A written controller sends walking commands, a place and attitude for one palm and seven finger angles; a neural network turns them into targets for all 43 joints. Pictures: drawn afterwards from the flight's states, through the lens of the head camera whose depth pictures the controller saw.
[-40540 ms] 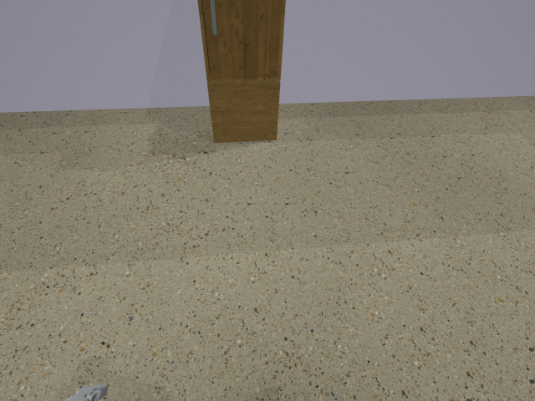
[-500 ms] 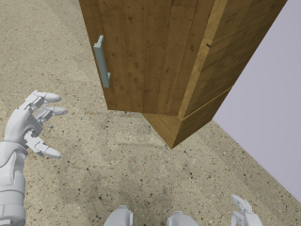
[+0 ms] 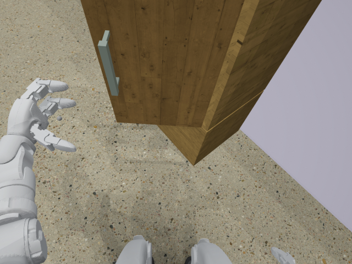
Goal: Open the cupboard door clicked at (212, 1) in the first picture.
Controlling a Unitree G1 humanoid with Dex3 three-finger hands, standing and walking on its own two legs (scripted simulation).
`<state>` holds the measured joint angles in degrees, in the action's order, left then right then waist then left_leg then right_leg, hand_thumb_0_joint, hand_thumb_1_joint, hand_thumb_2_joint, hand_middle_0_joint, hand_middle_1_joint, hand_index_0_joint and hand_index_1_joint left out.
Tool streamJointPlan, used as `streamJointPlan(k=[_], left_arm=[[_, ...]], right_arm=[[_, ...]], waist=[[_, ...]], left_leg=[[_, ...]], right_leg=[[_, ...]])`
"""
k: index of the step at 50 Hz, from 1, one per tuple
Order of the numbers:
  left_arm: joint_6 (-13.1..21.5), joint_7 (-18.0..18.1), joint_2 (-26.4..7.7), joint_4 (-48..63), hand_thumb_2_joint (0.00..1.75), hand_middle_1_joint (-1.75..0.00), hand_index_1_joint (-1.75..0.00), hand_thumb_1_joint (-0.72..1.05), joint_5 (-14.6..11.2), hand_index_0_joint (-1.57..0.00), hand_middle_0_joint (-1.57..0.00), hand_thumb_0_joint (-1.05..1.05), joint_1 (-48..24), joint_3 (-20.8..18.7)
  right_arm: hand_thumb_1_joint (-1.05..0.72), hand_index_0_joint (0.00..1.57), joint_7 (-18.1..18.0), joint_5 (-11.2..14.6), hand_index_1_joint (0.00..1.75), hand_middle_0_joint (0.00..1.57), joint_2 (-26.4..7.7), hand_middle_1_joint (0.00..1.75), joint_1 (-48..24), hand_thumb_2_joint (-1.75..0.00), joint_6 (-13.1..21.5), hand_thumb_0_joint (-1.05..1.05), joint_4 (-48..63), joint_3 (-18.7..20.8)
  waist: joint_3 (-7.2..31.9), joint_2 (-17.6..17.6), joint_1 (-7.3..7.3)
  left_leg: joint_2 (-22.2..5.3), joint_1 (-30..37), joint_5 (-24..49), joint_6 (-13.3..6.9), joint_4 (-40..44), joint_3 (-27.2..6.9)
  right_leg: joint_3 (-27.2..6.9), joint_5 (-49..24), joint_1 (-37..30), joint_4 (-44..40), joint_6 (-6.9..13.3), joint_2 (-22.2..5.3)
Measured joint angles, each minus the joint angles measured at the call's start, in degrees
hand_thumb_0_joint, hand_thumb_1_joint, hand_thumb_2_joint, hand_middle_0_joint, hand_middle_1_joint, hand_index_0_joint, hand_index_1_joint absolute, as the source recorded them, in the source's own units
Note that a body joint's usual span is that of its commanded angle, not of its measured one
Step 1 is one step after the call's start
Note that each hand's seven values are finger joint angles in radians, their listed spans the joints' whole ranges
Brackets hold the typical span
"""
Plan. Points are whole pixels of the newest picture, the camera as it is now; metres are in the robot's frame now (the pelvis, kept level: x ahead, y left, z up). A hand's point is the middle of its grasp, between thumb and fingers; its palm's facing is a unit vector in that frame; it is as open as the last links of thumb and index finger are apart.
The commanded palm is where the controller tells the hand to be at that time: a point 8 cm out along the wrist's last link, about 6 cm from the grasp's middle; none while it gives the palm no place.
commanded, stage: move the hooked fingers beside the handle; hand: left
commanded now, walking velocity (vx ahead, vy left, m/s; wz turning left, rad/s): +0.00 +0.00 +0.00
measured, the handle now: (111, 66) +0.59 +0.17 +0.05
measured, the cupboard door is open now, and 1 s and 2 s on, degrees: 49 49 49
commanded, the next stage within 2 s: slide the fingers in behind the handle in 1.50 s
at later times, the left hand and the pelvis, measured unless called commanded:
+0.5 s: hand (71, 90) +0.49 +0.25 +0.06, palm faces -0.04 -1.00 -0.01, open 13.9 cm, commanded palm +0.48 +0.29 +0.05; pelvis +0.00 +0.00 -0.01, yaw -1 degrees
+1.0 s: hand (81, 81) +0.53 +0.24 +0.05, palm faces -0.03 -1.00 -0.03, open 13.9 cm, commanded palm +0.52 +0.27 +0.05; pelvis +0.01 +0.00 -0.02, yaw -3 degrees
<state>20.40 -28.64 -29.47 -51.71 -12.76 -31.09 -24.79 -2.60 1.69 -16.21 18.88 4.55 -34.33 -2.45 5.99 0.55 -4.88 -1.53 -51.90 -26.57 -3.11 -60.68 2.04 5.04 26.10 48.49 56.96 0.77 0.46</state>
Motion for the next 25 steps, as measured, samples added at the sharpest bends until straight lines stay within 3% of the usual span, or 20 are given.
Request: streamJointPlan(k=[9, 25], left_arm=[[1.6, 0.3, -2.9, -7.2, 0.3, -1.2, -1.2, -0.5, 1.7, -0.3, -0.3, -0.01, -7.1, -1.1], [1.2, 1.7, -7.5, -14.5, 0.3, -1.2, -1.2, -0.5, 4.9, -0.3, -0.3, -0.01, -17.3, -2.3]], right_arm=[[-0.91, 0.2, 0.5, -0.4, 0.3, 0.2, 0.0, 0.3, 1.2, -0.9, -2.5, 0.01, -0.8, -0.2], [-0.91, 0.2, 0.9, -1.1, 0.3, 0.2, 0.0, 0.3, 2.7, -0.9, -6.0, 0.01, -1.5, -0.7]], waist=[[0.0, -0.1, -1.13], [-0.2, 0.2, -4.16]], left_leg=[[-0.4, -2.5, -0.5, -0.1, -1.4, 0.0], [-1.1, -7.3, -1.1, -0.3, -3.6, -0.2]], right_leg=[[0.0, 0.1, 2.4, 1.1, -0.1, 0.3], [0.1, 0.2, 6.9, 2.3, -0.2, 1.0]])
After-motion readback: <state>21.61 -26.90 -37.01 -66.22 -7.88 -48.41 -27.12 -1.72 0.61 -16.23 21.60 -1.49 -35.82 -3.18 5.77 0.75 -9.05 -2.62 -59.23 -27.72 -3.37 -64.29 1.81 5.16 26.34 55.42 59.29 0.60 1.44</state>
